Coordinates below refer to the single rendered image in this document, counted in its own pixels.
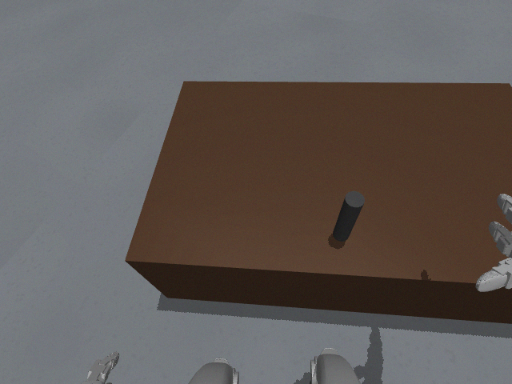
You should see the right robot hand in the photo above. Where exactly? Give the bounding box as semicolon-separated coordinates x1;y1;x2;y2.
476;194;512;292

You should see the can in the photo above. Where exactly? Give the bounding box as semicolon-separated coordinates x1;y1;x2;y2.
333;191;365;242

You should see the left robot hand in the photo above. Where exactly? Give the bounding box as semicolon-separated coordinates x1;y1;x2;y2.
82;352;119;384

